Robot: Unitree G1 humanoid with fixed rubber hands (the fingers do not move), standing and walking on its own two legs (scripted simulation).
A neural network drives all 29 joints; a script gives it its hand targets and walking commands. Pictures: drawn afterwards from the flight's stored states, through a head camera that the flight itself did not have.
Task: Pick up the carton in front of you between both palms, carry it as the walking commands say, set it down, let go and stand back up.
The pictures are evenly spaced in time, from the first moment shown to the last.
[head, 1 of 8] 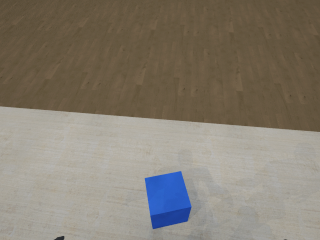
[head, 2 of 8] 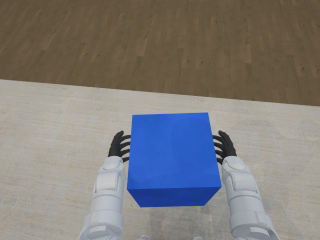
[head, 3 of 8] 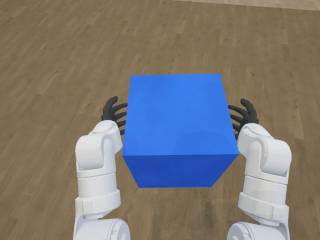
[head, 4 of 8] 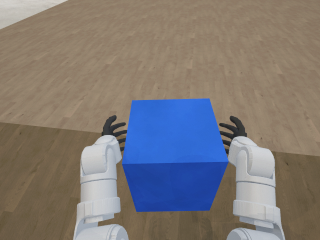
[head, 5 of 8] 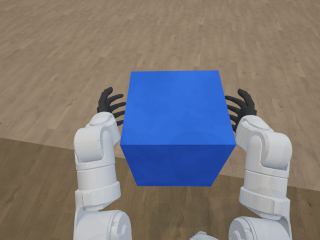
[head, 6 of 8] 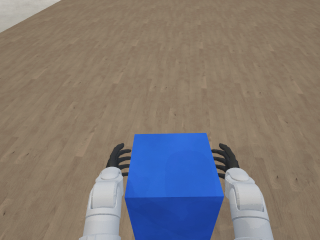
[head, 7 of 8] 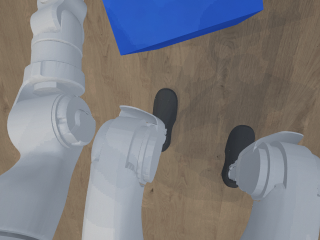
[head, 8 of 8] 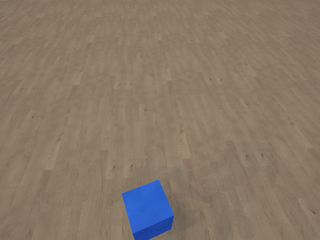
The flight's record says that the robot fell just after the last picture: no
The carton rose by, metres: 1.19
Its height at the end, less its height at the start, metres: +0.47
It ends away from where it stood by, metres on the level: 5.54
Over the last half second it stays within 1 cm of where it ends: yes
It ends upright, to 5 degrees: yes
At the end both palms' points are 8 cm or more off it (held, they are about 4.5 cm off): yes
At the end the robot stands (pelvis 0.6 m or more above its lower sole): yes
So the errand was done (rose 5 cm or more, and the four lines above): yes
